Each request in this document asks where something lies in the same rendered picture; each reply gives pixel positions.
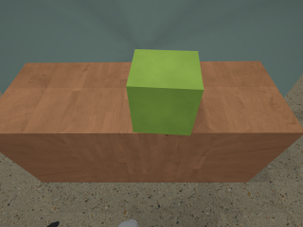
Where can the pedestal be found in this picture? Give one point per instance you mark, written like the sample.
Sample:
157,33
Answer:
70,122

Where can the carton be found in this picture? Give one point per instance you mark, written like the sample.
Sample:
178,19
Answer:
164,90

